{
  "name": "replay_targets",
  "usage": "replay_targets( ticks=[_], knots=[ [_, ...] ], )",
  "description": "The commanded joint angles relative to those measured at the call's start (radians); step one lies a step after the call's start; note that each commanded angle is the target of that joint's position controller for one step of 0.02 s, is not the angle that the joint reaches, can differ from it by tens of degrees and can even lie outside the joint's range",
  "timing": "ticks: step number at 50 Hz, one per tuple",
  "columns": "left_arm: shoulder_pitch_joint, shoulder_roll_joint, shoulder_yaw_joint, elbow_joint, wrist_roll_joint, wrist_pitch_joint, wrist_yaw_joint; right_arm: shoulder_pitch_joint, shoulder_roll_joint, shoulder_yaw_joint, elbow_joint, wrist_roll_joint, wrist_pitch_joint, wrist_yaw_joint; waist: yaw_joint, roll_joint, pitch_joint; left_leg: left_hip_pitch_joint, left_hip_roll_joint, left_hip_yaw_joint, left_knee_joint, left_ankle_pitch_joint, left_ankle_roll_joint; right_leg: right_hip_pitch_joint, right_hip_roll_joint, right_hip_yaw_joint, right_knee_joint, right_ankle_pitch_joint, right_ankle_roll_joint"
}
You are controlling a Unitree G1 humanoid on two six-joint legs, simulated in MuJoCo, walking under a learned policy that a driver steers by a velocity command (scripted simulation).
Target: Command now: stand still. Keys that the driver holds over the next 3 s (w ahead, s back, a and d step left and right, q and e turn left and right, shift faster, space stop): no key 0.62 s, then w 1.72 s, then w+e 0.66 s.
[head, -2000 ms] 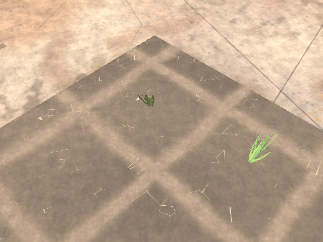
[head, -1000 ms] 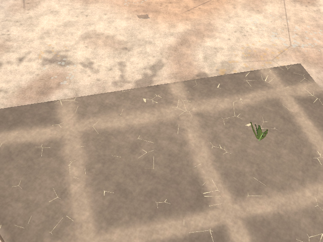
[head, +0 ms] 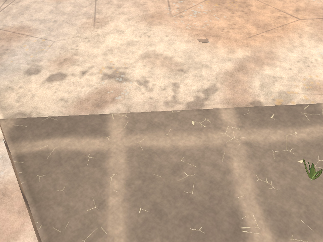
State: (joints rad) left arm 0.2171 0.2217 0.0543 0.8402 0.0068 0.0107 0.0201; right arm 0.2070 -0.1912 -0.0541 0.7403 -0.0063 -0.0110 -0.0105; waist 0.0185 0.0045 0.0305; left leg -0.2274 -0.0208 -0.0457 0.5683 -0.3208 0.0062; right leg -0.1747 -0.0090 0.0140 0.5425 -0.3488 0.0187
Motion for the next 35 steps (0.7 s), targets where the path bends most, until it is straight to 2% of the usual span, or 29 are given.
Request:
replay_targets(
  ticks=[1, 17, 31, 32, 33, 35],
  knots=[
    [0.018, 0.098, 0.023, -0.033, -0.001, -0.008, 0.009, -0.009, -0.098, -0.027, -0.037, 0.002, -0.016, -0.005, 0.002, 0.005, -0.04, 0.029, 0.064, -0.066, -0.079, 0.328, 0.028, -0.007, -0.034, 0.039, -0.066, 0.236, -0.002],
    [0.064, 0.08, 0.024, 0.078, -0.006, -0.007, 0.025, 0.0, -0.096, -0.026, 0.151, 0.01, -0.013, -0.02, -0.002, 0.003, -0.001, 0.038, 0.048, -0.039, -0.097, 0.287, 0.016, -0.011, -0.024, 0.025, -0.092, 0.217, -0.002],
    [0.121, 0.055, 0.013, 0.157, -0.007, -0.013, 0.029, 0.005, -0.089, -0.015, 0.277, 0.013, 0.001, -0.027, -0.01, -0.002, 0.023, 0.035, 0.037, -0.025, -0.116, 0.247, 0.012, -0.025, -0.015, 0.01, -0.111, 0.195, -0.005],
    [0.143, 0.046, 0.011, 0.171, -0.008, -0.011, 0.03, 0.02, -0.083, -0.014, 0.291, 0.013, 0.003, -0.028, -0.01, 0.001, 0.004, 0.042, 0.023, -0.012, -0.114, 0.141, 0.015, -0.021, -0.002, -0.004, -0.109, 0.099, -0.01],
    [0.152, 0.05, 0.014, 0.177, -0.015, -0.01, 0.032, 0.027, -0.091, -0.018, 0.298, 0.02, 0.007, -0.03, -0.012, 0.002, 0.014, 0.025, 0.004, 0.001, -0.103, -0.055, 0.027, -0.043, 0.016, -0.018, -0.091, -0.059, -0.027],
    [0.135, 0.06, 0.016, 0.157, -0.025, -0.015, 0.038, 0.042, -0.108, -0.023, 0.297, 0.032, 0.002, -0.033, -0.02, 0.004, 0.091, -0.065, 0.012, -0.027, -0.113, -0.398, 0.064, -0.138, 0.014, 0.008, -0.075, -0.339, -0.068]
  ],
)
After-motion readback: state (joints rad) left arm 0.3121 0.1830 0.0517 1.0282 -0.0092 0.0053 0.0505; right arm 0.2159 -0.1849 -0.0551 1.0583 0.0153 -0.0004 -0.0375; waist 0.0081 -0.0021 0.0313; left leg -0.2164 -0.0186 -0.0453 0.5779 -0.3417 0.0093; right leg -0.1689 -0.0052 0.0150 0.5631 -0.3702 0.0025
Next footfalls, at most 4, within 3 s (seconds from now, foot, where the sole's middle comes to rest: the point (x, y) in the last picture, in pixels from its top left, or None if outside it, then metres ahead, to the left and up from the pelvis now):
1.32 left None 0.43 0.06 -0.77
1.84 right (216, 202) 0.69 -0.20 -0.77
2.42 left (165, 142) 1.02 0.03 -0.77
2.96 right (216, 112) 1.24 -0.25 -0.77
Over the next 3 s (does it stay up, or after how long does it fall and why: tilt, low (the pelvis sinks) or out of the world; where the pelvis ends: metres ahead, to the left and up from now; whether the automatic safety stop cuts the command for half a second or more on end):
stays up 1.14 -0.13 -0.02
